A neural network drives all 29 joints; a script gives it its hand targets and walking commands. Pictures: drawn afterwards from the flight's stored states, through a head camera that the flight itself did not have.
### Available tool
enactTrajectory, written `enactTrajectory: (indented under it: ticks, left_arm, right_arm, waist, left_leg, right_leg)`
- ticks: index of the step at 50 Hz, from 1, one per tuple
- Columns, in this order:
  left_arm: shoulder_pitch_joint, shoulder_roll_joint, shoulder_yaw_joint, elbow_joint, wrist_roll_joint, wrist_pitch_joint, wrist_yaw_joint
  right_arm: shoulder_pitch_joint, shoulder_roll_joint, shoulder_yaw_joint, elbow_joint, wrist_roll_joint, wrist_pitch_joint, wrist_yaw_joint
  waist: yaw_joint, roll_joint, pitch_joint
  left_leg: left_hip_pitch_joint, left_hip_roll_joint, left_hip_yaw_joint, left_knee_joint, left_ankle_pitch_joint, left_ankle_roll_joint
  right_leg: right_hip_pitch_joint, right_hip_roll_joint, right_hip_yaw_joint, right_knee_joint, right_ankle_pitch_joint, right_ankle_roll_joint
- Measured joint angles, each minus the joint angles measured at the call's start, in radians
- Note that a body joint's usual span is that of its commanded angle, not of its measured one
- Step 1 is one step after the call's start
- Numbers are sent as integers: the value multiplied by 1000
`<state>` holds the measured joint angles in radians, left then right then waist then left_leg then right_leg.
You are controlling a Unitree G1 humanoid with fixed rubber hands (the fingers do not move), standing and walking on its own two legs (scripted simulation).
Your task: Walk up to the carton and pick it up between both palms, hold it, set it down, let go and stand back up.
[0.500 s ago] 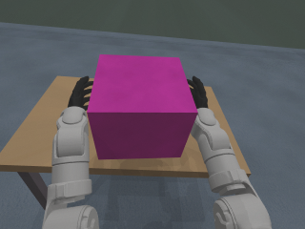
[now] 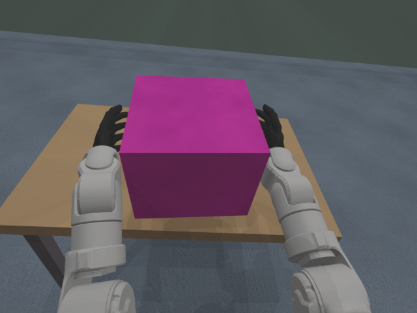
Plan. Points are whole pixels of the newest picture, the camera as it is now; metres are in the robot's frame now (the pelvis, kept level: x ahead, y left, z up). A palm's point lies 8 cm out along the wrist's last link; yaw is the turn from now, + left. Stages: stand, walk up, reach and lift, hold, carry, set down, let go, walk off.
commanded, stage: hold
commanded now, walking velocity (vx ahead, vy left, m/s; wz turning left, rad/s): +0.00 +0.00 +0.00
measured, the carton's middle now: (192, 145) +0.38 +0.01 +0.17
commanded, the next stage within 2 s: none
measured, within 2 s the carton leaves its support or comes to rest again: neither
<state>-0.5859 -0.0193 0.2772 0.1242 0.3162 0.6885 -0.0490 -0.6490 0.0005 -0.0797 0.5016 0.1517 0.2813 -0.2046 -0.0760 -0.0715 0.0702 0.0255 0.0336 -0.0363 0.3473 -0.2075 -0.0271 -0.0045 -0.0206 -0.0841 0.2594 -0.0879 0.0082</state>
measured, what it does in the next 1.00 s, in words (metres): stands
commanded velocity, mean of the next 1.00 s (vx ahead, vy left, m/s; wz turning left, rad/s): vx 0.00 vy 0.00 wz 0.00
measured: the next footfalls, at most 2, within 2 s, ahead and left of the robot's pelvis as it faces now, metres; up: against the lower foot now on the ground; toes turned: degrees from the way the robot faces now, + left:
none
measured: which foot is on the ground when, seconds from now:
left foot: down 0.00-1.00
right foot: down 0.00-1.00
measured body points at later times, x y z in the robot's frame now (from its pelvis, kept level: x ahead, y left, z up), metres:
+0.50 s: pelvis +0.00 +0.00 +0.00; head -0.04 +0.03 +0.45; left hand +0.38 +0.16 +0.18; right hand +0.37 -0.15 +0.18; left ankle +0.00 +0.13 -0.75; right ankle +0.05 -0.13 -0.75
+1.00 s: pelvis +0.00 +0.00 +0.00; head -0.04 +0.03 +0.45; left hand +0.38 +0.16 +0.17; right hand +0.38 -0.14 +0.18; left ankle +0.00 +0.13 -0.75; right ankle +0.05 -0.13 -0.75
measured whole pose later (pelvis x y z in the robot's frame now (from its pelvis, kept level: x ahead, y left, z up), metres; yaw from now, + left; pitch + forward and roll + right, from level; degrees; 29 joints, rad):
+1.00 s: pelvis +0.00 +0.00 +0.00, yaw +0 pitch -10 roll -1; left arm -0.57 -0.02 0.28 0.11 0.32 0.70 -0.05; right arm -0.64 0.00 -0.07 0.50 0.15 0.28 -0.21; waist -0.08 -0.07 0.08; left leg 0.04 0.03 -0.04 0.35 -0.21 -0.03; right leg 0.01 -0.02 -0.09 0.26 -0.09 0.01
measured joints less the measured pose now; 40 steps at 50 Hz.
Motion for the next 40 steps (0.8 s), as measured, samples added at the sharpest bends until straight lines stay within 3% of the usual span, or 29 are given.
enactTrajectory:
  ticks: [40]
  left_arm:
    - [-6,6,-2,1,0,2,-1]
  right_arm:
    - [-6,1,0,6,0,-11,0]
  waist:
    - [-1,3,-2]
  left_leg:
    - [2,-2,-4,-1,-1,0]
  right_leg:
    - [4,-2,-4,-1,-3,1]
